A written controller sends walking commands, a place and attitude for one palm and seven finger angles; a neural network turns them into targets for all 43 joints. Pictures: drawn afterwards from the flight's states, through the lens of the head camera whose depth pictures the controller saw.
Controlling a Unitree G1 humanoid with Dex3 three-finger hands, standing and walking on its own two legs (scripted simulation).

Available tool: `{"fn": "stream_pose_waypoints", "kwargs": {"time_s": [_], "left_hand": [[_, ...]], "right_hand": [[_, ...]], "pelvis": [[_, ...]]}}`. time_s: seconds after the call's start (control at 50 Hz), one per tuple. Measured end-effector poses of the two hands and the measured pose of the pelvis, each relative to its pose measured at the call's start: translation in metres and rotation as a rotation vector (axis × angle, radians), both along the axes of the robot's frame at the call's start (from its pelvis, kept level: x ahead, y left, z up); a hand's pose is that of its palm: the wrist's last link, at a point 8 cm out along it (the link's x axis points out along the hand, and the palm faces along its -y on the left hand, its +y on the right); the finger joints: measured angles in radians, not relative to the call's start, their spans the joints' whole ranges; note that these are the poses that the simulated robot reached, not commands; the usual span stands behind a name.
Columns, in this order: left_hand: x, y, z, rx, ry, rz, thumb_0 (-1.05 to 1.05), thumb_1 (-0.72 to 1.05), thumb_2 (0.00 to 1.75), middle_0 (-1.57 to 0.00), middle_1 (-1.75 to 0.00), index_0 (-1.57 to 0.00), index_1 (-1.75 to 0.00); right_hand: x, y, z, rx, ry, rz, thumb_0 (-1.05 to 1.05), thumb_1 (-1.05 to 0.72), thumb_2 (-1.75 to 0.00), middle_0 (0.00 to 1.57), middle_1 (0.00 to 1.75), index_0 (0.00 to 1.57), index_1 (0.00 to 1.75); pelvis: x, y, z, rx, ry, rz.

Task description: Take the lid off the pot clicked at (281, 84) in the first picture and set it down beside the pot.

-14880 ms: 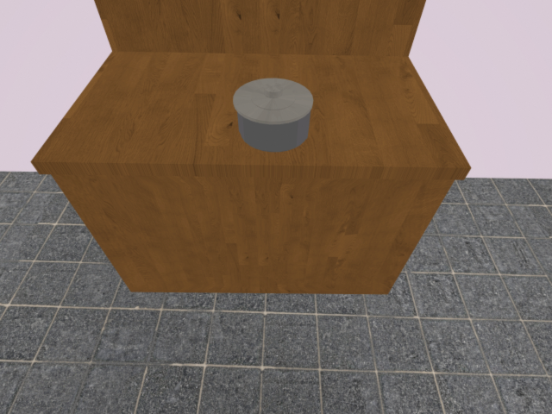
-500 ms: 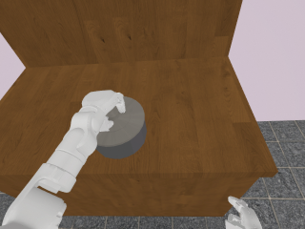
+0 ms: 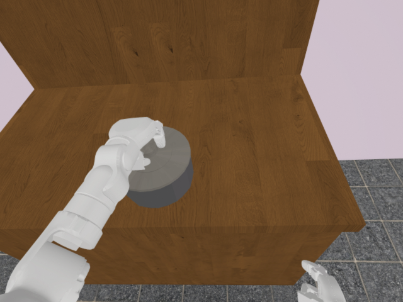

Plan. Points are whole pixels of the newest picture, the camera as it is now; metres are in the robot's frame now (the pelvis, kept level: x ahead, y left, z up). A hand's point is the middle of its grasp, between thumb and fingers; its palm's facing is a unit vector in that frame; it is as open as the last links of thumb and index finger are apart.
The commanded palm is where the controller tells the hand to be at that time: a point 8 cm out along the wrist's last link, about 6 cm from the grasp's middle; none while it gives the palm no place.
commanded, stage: close the fingers and squeeze the knob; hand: left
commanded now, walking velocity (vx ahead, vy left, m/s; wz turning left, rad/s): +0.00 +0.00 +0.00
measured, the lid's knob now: (147, 148) +0.43 +0.15 +0.06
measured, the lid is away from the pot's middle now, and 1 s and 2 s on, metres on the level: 0.00 0.01 0.02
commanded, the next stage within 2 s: lift the lid straight up in 0.34 s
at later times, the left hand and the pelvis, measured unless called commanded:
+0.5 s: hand (141, 152) +0.40 +0.15 +0.08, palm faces -0.29 -0.07 -0.95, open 7.4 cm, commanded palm +0.39 +0.16 +0.15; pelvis +0.00 +0.00 +0.00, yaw +0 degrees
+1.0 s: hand (133, 143) +0.40 +0.16 +0.11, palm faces -0.24 -0.07 -0.97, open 7.4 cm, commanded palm +0.38 +0.16 +0.19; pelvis +0.00 +0.00 +0.00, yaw +0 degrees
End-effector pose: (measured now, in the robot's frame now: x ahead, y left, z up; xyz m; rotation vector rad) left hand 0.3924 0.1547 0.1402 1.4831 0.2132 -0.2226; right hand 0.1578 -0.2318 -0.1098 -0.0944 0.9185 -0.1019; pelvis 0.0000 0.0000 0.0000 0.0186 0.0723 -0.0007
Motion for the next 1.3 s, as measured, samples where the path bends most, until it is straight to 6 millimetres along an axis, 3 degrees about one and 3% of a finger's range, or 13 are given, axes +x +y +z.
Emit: {"fn": "stream_pose_waypoints", "kwargs": {"time_s": [0.34,0.62,1.0,1.3], "left_hand": [[0.004,0.0,0.0,0.004,0.013,0.005,0.01,0.2,0.86,-0.74,-0.91,-0.72,-0.89],[0.006,0.002,0.001,0.001,0.021,0.002,0.01,0.19,0.87,-0.75,-0.91,-0.73,-0.89],[0.002,0.009,0.028,0.002,-0.036,0.0,0.0,0.19,0.86,-0.76,-0.9,-0.73,-0.88],[-0.003,-0.002,0.053,0.013,-0.07,-0.014,0.0,0.19,0.86,-0.76,-0.9,-0.73,-0.88]], "right_hand": [[-0.018,-0.008,-0.003,-0.016,0.028,-0.029,0.01,-0.91,-0.9,0.2,0.3,0.2,0.3],[-0.016,-0.007,-0.001,-0.023,0.015,-0.038,0.01,-0.91,-0.9,0.2,0.3,0.2,0.3],[0.016,0.009,0.005,0.005,-0.044,0.024,0.01,-0.91,-0.9,0.2,0.3,0.2,0.3],[0.037,0.022,0.012,0.03,-0.106,0.079,0.01,-0.91,-0.9,0.2,0.3,0.2,0.3]], "pelvis": [[-0.004,-0.001,0.0,0.002,0.0,-0.005],[-0.003,0.0,0.001,0.001,-0.003,-0.007],[0.005,0.004,0.003,-0.004,-0.012,0.008],[0.002,0.003,0.003,-0.002,-0.023,0.019]]}}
